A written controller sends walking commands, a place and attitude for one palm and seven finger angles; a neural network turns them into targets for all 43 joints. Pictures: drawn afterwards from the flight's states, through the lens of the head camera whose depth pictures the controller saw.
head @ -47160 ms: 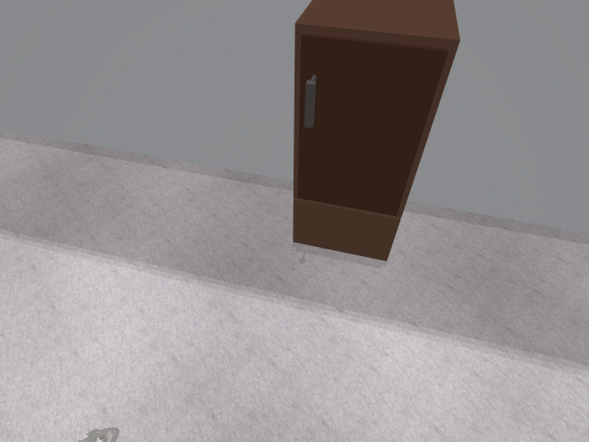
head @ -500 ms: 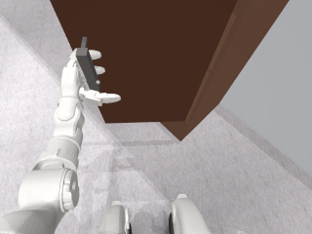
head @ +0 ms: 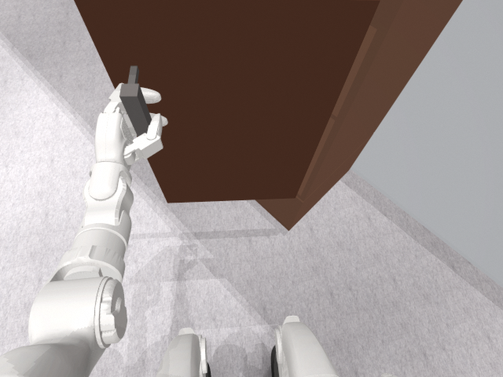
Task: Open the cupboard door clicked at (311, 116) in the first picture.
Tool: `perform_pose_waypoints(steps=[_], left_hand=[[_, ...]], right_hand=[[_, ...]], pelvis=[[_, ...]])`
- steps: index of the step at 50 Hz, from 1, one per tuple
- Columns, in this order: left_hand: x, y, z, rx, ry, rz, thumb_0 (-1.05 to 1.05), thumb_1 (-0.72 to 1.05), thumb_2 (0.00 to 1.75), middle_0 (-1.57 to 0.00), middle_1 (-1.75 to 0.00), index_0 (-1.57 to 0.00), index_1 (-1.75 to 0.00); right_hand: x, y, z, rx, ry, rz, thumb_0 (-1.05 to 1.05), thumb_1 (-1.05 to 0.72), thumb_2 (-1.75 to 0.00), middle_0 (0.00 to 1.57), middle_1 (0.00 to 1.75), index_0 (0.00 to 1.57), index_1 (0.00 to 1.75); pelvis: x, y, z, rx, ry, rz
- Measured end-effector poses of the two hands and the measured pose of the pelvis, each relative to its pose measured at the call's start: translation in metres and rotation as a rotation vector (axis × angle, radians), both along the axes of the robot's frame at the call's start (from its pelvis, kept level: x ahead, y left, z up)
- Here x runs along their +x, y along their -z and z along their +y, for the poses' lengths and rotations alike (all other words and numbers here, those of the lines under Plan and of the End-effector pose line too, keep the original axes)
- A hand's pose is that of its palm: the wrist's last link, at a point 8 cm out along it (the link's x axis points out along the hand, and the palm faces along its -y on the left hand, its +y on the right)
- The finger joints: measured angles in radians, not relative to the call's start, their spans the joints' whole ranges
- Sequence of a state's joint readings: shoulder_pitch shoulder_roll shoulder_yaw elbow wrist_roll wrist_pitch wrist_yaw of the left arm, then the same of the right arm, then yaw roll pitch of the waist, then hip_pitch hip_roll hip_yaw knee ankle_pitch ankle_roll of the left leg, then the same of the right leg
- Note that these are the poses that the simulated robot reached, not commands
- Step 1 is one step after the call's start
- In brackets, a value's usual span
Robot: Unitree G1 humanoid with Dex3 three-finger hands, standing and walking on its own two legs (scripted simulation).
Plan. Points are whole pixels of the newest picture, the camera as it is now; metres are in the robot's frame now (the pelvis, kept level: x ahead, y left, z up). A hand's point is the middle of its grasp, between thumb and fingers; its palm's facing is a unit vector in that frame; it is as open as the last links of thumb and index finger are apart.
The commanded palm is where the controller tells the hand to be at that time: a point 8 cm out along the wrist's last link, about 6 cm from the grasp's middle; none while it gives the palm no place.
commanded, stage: pull the door open along its arc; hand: left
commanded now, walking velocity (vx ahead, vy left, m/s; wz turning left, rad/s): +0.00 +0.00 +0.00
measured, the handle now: (143, 111) +0.53 +0.14 +0.05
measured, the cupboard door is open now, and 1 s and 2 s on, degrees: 49 85 87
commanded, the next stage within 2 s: open thumb and fingers to let go in 1.18 s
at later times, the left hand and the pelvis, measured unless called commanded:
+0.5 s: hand (163, 184) +0.39 +0.11 +0.05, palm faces -0.07 -1.00 +0.00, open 6.1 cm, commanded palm +0.35 +0.16 +0.05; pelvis +0.02 +0.00 +0.02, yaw -1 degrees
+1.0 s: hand (222, 252) +0.29 +0.03 +0.06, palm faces +0.27 -0.96 -0.03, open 6.5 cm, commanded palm +0.21 +0.07 +0.05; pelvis +0.04 -0.05 +0.02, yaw +2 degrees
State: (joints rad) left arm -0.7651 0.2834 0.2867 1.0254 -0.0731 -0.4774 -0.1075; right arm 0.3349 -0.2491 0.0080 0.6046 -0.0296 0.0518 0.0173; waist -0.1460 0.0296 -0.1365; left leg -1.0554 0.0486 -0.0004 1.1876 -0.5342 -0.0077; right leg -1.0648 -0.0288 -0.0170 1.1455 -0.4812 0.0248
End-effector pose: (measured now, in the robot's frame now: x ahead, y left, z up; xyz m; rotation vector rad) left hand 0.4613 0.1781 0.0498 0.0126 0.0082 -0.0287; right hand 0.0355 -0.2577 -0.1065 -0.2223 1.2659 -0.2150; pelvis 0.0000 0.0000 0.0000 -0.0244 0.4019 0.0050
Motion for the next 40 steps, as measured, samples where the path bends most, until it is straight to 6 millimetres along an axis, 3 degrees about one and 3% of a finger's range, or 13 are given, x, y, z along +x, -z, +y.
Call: perform_pose_waypoints(steps=[12,17,21,26,32,40], left_hand=[[-0.006,0.000,-0.002,0.001,-0.013,-0.002,0.01,0.71,0.80,-0.36,-1.35,-0.34,-1.35],[-0.023,0.000,-0.004,-0.003,-0.012,-0.001,0.01,0.71,0.76,-0.36,-1.35,-0.35,-1.35],[-0.049,0.000,-0.008,-0.007,0.007,0.003,0.01,0.69,0.72,-0.35,-1.35,-0.35,-1.35],[-0.093,-0.001,-0.021,-0.022,0.046,0.011,0.01,0.67,0.70,-0.33,-1.35,-0.35,-1.35],[-0.146,-0.001,-0.052,-0.113,-0.105,0.024,0.04,0.65,0.69,-0.32,-1.34,-0.36,-1.32],[-0.195,-0.006,-0.091,-0.058,-0.220,0.042,0.04,0.62,0.67,-0.33,-1.29,-0.37,-1.32]], right_hand=[[0.006,0.001,0.003,0.017,0.001,-0.014,0.00,-0.90,-0.89,0.20,0.29,0.21,0.29],[0.013,-0.003,0.005,0.041,0.012,-0.037,0.00,-0.90,-0.89,0.20,0.29,0.21,0.29],[0.027,-0.010,0.008,0.060,0.009,-0.078,0.01,-0.90,-0.89,0.20,0.29,0.21,0.29],[0.058,-0.022,0.009,0.074,-0.023,-0.164,0.01,-0.90,-0.89,0.20,0.29,0.21,0.29],[0.113,-0.034,0.016,0.089,-0.119,-0.302,0.01,-0.90,-0.89,0.20,0.29,0.20,0.29],[0.175,-0.048,0.034,0.148,-0.221,-0.474,0.01,-0.90,-0.90,0.20,0.29,0.20,0.29]], pelvis=[[0.002,-0.001,0.001,0.003,0.005,-0.001],[0.006,-0.006,0.000,0.008,0.015,-0.013],[0.012,-0.013,0.000,0.012,0.021,-0.031],[0.019,-0.021,-0.001,0.015,0.021,-0.062],[0.023,-0.024,-0.005,0.021,0.013,-0.090],[0.027,-0.021,-0.020,0.035,0.001,-0.113]])
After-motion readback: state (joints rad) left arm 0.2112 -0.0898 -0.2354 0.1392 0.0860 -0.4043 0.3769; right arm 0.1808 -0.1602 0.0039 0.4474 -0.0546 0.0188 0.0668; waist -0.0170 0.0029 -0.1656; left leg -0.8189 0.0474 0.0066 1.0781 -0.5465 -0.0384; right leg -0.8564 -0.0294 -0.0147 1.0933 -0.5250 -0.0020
